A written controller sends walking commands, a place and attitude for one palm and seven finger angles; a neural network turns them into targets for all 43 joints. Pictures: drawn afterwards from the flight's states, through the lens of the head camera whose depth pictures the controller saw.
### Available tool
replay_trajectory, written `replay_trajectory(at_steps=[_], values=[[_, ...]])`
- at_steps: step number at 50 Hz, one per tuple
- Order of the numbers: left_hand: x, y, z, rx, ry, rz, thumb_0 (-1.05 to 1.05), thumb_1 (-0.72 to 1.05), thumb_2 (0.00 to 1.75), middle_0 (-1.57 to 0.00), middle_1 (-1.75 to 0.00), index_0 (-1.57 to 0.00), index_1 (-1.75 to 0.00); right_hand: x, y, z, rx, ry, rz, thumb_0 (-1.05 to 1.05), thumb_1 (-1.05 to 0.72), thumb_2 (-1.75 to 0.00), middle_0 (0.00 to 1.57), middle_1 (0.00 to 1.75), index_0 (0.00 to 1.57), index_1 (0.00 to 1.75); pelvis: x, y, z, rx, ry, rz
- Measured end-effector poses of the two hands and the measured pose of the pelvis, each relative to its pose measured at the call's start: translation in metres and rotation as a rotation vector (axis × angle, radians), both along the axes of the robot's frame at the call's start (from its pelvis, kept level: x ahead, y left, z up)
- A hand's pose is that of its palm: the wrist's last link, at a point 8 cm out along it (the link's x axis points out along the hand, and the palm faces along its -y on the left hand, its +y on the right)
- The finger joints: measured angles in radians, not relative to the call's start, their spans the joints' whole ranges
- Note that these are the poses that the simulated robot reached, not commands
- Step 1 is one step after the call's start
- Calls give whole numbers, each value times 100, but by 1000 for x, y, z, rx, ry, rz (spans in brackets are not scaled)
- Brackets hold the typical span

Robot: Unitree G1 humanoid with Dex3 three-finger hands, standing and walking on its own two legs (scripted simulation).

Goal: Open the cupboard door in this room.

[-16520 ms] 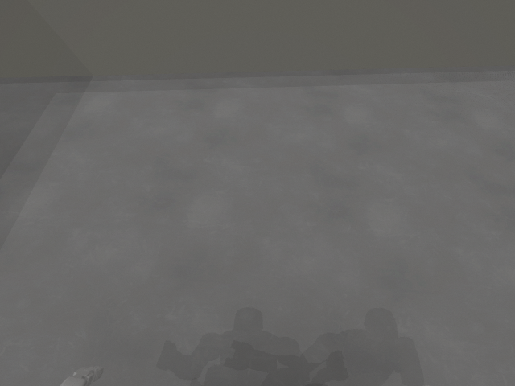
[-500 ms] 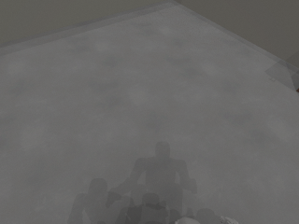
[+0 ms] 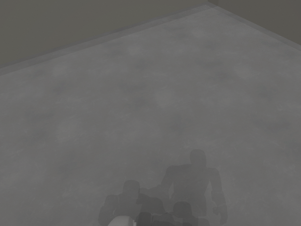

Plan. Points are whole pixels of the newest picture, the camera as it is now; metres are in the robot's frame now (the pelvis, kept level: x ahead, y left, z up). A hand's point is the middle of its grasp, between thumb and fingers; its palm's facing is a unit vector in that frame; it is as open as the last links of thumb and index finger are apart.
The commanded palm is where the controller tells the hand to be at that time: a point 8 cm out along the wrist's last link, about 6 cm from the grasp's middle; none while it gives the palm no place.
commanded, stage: turn or walk to find it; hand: left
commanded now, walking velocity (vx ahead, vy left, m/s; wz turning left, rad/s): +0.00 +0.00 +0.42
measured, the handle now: out of the picture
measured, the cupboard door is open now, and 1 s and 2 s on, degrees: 0 0 0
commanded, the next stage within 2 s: stand and wait in 1.38 s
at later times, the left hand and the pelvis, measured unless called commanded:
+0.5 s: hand out of the picture -0.01 +0.26 -0.17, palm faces +0.24 -0.94 -0.25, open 7.4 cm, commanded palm none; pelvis -0.03 +0.04 +0.00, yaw +12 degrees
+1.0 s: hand out of the picture -0.09 +0.20 -0.17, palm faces +0.44 -0.86 -0.25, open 7.4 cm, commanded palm none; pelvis -0.05 +0.01 +0.00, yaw +26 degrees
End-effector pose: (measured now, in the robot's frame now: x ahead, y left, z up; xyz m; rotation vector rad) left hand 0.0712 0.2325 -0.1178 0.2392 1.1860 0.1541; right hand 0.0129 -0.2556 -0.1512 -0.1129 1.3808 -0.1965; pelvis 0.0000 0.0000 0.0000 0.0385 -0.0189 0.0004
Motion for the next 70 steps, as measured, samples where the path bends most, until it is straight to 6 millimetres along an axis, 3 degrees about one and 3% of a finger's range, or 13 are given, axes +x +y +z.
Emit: replay_trajectory(at_steps=[6,13,19,25,32,38,43,48,55,58,64,70], values=[[-45,23,-12,-11,60,96,0,91,90,-21,-30,-20,-30,28,15,6,-20,-13,101,1,-91,-90,19,30,20,29,-7,11,-2,-7,8,60],[-101,68,-41,-26,150,210,0,91,90,-20,-30,-20,-30,78,54,14,-66,-155,227,1,-91,-90,19,30,20,29,-19,39,-16,-31,9,115],[-109,82,-29,-30,139,258,0,91,90,-20,-30,-19,-30,91,76,30,-65,-193,286,1,-91,-90,20,30,21,29,-23,46,-3,-52,5,160],[-95,76,-18,-20,61,272,0,91,90,-20,-30,-19,-30,90,77,25,-34,-183,313,1,-90,-90,20,30,21,30,-26,41,0,-47,9,207],[-80,49,-9,20,-30,278,0,91,90,-20,-30,-19,-30,82,52,-2,13,-139,316,1,-90,-90,20,30,21,30,-28,15,-11,-25,11,265],[-104,22,2,21,-31,340,0,91,90,-20,-30,-20,-30,78,34,-4,19,-73,356,1,-91,-90,20,30,20,29,-31,2,-4,-9,-1,333],[-133,9,0,2,13,396,0,91,90,-20,-30,-20,-30,78,30,1,8,-39,402,1,-91,-90,20,30,20,29,-35,-1,0,-2,0,382],[-170,8,-10,-27,56,465,0,91,90,-20,-30,-20,-30,87,44,6,-13,-30,474,1,-91,-90,19,30,20,29,-42,4,-1,-4,3,429],[-236,28,-40,-67,126,580,0,91,90,-20,-30,-20,-30,111,94,12,-40,-147,594,1,-91,-90,19,30,20,29,-63,27,-16,-33,-2,494],[-254,36,-41,-69,164,611,0,91,90,-20,-30,-20,-30,113,113,22,-38,-189,625,1,-91,-90,20,30,20,29,-69,32,-11,-39,-8,507],[-254,49,-25,-54,98,645,0,91,90,-20,-30,-19,-30,108,130,31,-22,-189,674,1,-91,-90,20,30,21,29,-77,35,0,-56,-7,558],[-236,49,-14,-22,22,650,0,91,90,-20,-30,-19,-30,101,124,23,5,-164,685,1,-90,-90,20,30,21,30,-79,26,1,-52,-3,603]])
